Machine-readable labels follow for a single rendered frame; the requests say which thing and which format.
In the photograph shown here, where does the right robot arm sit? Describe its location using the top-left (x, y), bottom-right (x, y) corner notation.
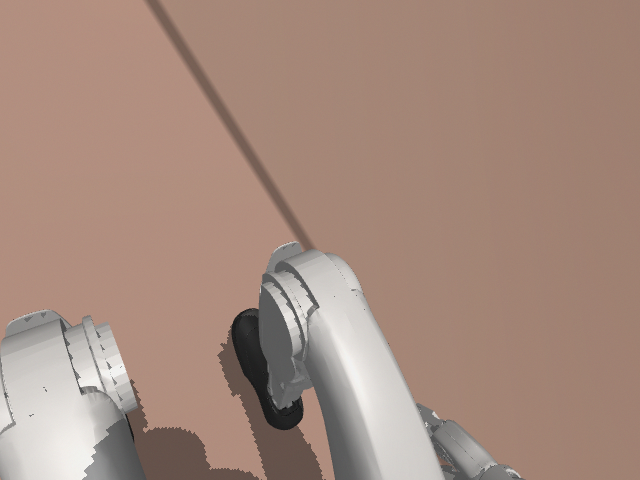
top-left (479, 464), bottom-right (525, 480)

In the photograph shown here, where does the right robot foot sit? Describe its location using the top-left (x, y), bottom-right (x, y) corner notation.
top-left (232, 308), bottom-right (303, 430)

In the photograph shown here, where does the right robot hand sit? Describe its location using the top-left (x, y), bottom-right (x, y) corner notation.
top-left (416, 403), bottom-right (499, 480)

